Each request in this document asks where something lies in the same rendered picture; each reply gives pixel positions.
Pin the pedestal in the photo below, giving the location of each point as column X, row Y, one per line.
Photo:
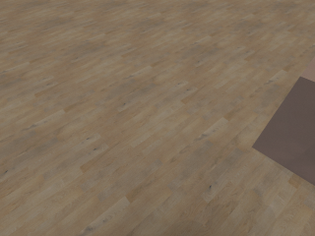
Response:
column 289, row 137

